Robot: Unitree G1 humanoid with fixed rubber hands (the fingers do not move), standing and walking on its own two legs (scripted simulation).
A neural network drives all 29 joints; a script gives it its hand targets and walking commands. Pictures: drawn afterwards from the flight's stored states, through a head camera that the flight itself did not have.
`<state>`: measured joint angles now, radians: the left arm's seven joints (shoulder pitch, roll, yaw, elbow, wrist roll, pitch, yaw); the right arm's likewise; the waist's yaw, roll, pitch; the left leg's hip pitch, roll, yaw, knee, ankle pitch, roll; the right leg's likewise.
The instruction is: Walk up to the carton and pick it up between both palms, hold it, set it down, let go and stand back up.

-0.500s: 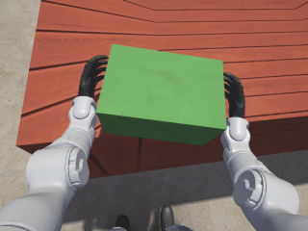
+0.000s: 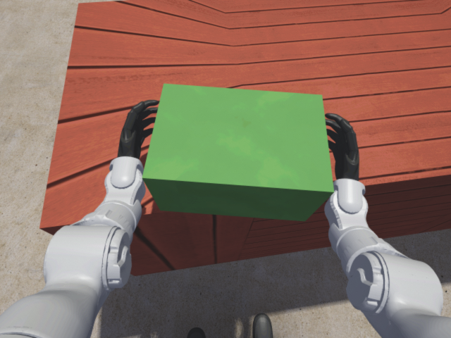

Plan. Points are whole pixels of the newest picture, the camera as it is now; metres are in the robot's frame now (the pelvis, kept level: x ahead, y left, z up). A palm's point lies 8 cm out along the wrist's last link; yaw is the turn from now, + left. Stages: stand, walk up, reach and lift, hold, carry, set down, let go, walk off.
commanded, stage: reach and lift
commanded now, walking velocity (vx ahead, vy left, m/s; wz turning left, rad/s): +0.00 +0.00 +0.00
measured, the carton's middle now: (237, 155) +0.44 -0.01 +0.00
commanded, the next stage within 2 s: none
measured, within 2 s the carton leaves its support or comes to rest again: leaves its support in 0.34 s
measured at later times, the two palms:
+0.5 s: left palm (121, 160) +0.39 +0.18 +0.06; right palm (357, 165) +0.37 -0.20 +0.07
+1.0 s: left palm (108, 147) +0.38 +0.17 +0.13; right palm (383, 147) +0.37 -0.20 +0.13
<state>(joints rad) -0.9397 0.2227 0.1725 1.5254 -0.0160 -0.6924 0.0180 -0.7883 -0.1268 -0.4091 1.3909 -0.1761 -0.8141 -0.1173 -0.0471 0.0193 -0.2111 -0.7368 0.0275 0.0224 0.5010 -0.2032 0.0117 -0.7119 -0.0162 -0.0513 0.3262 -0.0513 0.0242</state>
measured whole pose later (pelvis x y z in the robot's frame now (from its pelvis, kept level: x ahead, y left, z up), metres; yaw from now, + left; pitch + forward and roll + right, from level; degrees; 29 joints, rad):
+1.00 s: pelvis +0.01 -0.01 +0.02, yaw +2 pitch -1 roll -1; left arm -0.51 0.12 0.16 0.61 -0.01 0.12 0.08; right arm -0.52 -0.16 -0.09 0.71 0.15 0.00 -0.07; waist -0.06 -0.01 -0.05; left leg -0.12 0.01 0.00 0.33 -0.20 0.01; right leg -0.12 -0.02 -0.03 0.23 -0.09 0.02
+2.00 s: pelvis +0.00 -0.01 +0.02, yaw +2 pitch -5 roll -1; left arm -0.45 0.02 0.30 0.14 0.19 0.53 -0.02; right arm -0.54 -0.14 -0.11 0.50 0.12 0.26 -0.04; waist -0.07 -0.04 0.00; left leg -0.03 0.00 -0.01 0.31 -0.19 0.00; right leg -0.05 -0.02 -0.03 0.24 -0.10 0.02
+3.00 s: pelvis -0.01 -0.01 +0.02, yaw +3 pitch -5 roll -1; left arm -0.51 0.05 0.33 0.13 0.19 0.63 -0.03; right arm -0.61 -0.14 -0.11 0.48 0.15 0.38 -0.06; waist -0.07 -0.03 -0.03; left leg -0.04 0.00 -0.03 0.31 -0.17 0.00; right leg -0.06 -0.02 -0.04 0.25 -0.10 0.01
